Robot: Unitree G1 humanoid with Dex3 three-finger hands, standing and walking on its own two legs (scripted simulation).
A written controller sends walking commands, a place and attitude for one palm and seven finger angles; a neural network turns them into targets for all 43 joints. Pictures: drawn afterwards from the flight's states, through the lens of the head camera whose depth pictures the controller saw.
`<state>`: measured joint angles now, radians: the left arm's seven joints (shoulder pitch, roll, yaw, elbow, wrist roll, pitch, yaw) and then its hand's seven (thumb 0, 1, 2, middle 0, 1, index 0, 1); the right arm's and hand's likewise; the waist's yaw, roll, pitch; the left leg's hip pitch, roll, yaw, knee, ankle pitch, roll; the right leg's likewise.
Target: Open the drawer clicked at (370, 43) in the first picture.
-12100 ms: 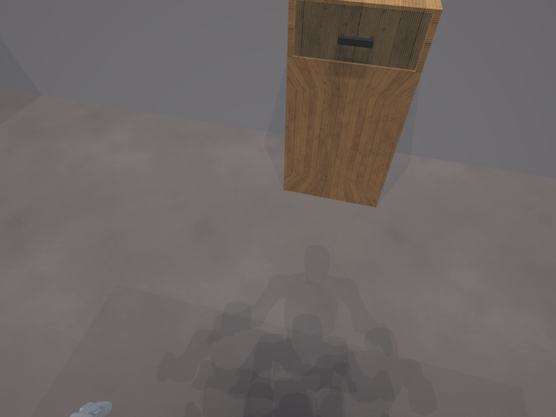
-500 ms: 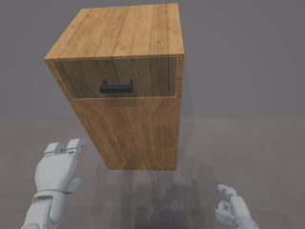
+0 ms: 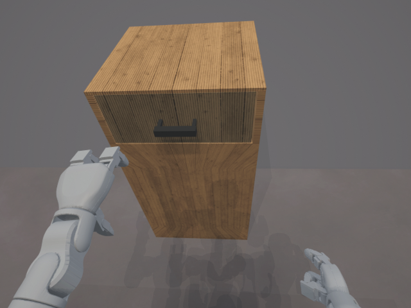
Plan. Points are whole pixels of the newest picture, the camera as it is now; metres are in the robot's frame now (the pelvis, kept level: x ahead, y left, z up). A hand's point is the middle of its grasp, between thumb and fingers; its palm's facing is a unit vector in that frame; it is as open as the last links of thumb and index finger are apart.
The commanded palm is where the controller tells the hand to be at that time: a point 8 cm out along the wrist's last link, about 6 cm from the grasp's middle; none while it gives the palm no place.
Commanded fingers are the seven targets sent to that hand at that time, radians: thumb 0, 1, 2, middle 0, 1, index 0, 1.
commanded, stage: raise the hand with hooked fingers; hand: left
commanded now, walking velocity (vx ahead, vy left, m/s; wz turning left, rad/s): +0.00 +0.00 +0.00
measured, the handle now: (176, 126) +0.56 +0.16 +0.03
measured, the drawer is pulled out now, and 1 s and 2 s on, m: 0.00 0.00 0.00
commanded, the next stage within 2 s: move the hooked fingers above the handle in 0.64 s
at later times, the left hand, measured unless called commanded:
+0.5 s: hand (93, 182) +0.29 +0.25 +0.12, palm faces +0.03 -0.09 -1.00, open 13.8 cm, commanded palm +0.26 +0.25 +0.19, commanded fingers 0.00 -0.50 0.30 -0.30 -1.20 -0.30 -1.20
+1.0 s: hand (109, 177) +0.31 +0.23 +0.11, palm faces +0.03 -0.06 -1.00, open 13.8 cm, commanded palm +0.30 +0.23 +0.18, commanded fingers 0.00 -0.50 0.30 -0.30 -1.20 -0.30 -1.20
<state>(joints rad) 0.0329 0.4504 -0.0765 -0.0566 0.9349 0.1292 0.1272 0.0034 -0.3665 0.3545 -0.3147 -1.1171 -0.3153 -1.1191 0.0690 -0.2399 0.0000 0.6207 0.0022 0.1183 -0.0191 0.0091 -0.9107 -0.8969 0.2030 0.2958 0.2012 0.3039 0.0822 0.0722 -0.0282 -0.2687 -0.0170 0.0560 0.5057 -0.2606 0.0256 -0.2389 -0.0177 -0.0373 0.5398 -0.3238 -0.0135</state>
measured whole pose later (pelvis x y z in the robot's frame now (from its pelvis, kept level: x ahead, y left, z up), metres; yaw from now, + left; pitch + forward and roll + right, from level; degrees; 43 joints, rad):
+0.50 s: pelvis -0.02 +0.01 +0.01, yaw +1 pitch +0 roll +0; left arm -0.12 0.52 -0.05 -0.01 0.87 0.06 -0.05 0.00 -0.49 0.30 -0.32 -1.20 -0.32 -1.20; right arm 0.13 -0.26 0.01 0.64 0.02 0.13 0.00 0.01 -0.91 -0.90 0.20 0.30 0.20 0.30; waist 0.08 0.09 0.02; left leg -0.22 -0.03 0.05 0.41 -0.19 0.04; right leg -0.18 -0.03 -0.04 0.43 -0.24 0.00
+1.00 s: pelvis -0.02 -0.01 +0.01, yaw +2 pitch +0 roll +0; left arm -0.27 0.49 -0.12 0.16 0.91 0.03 -0.01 0.00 -0.49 0.30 -0.32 -1.20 -0.32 -1.20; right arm 0.10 -0.25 0.02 0.66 0.03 0.10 -0.03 0.01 -0.91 -0.90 0.20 0.30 0.20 0.30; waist 0.08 0.08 0.01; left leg -0.24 -0.02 0.02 0.42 -0.18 0.02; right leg -0.20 -0.01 -0.07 0.45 -0.25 -0.02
